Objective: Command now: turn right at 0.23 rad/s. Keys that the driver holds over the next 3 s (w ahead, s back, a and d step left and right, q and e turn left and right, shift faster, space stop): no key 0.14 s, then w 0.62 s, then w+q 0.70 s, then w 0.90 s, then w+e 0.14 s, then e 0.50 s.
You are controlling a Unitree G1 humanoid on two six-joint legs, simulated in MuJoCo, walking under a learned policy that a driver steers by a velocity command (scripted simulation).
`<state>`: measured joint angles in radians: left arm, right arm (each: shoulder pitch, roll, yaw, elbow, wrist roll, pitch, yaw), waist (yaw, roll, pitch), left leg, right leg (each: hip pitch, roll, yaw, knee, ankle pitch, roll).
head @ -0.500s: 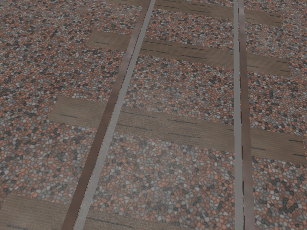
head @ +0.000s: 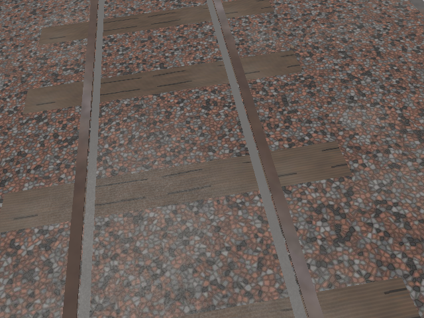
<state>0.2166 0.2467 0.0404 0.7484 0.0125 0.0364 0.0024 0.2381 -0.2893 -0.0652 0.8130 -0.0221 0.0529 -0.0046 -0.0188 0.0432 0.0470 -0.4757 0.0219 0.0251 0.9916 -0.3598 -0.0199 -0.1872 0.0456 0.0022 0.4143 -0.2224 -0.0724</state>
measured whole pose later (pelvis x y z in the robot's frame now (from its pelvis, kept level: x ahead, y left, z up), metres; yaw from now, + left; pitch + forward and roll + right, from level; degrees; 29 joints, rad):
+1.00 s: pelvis +0.28 -0.06 +0.00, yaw +4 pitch +1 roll -1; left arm 0.44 0.20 0.02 0.97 0.02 -0.10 0.00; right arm 0.10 -0.23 -0.04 0.87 -0.03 -0.02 0.06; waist 0.03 0.04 0.04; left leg -0.66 0.05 0.03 0.76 -0.01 0.06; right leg 0.10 0.07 -0.15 0.15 -0.27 -0.06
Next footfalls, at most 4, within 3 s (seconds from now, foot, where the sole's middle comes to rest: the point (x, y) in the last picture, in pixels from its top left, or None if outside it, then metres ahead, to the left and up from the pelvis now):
0.24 left None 0.02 0.11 -0.78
0.60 right None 0.21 -0.13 -0.78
1.14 left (223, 304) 0.53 0.04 -0.78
1.70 right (233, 206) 0.89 -0.01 -0.78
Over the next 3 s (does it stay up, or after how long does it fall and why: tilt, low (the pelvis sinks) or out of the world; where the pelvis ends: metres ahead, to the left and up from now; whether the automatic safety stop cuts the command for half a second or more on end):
stays up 1.22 0.25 -0.01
